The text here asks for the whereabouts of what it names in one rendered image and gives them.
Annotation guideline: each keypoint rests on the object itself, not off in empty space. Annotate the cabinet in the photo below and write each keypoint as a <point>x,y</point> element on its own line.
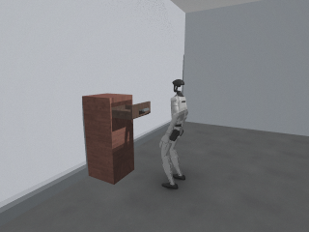
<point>109,140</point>

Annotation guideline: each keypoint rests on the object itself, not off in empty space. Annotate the drawer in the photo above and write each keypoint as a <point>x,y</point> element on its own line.
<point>130,112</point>

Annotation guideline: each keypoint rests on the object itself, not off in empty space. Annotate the left robot forearm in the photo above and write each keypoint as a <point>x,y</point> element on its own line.
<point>172,124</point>

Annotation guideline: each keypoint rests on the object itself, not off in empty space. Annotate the robot left hand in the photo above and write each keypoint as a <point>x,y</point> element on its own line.
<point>165,139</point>

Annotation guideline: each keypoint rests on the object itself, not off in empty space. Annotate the left robot shin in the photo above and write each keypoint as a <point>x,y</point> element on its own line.
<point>167,166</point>

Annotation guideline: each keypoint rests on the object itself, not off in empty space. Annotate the handle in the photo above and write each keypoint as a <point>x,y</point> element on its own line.
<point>145,109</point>

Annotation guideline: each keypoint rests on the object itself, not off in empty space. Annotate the right robot upper arm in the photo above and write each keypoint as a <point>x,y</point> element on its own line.
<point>185,109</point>

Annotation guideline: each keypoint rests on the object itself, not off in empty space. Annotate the robot right thigh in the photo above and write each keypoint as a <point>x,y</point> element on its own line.
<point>173,152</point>

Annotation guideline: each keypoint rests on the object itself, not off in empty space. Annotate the right robot forearm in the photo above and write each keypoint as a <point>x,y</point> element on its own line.
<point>184,118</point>

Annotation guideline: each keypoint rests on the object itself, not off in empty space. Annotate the left robot upper arm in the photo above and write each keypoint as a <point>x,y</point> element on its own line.
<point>175,105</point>

